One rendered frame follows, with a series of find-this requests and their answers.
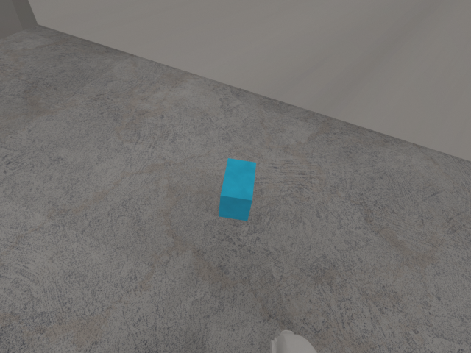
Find carton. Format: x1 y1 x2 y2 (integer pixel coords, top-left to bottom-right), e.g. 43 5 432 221
219 158 256 221

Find right robot thigh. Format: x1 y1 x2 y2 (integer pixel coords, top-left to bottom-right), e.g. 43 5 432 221
270 334 317 353

